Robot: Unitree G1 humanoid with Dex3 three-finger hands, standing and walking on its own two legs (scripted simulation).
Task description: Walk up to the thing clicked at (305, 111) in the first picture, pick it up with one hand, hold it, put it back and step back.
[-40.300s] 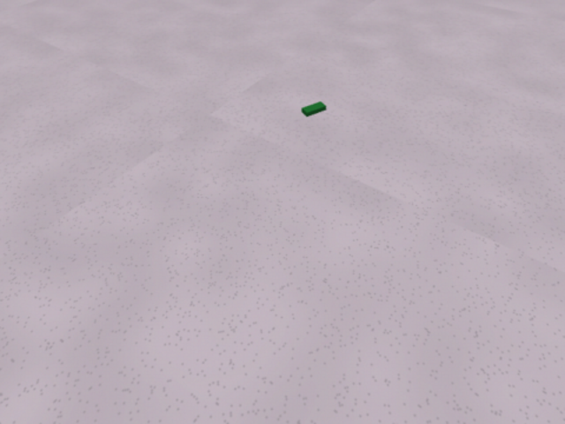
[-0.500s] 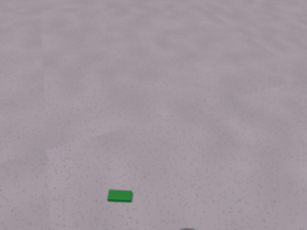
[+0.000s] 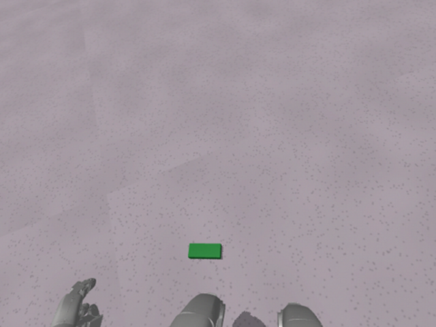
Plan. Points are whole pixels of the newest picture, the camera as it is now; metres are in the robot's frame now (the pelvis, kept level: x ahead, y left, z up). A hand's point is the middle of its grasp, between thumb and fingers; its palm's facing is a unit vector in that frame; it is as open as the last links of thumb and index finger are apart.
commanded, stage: walk up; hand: left
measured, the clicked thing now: (204, 251) +0.45 +0.21 -0.74
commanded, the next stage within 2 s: stand in 1.54 s
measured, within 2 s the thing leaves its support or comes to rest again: neither
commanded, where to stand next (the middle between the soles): +0.05 -0.02 m, yaw -1 degrees
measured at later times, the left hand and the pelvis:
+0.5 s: hand out of the picture -0.01 +0.29 -0.16, palm faces -0.04 -0.93 -0.37, open 7.4 cm; pelvis -0.05 +0.03 -0.01, yaw -1 degrees
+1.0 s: hand out of the picture +0.04 +0.31 -0.15, palm faces -0.09 -0.92 -0.37, open 7.4 cm; pelvis -0.05 +0.04 +0.01, yaw -5 degrees
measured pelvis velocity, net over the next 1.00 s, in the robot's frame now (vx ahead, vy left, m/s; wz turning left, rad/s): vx -0.05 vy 0.04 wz -0.08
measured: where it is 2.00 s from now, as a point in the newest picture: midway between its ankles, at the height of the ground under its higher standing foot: outside the picture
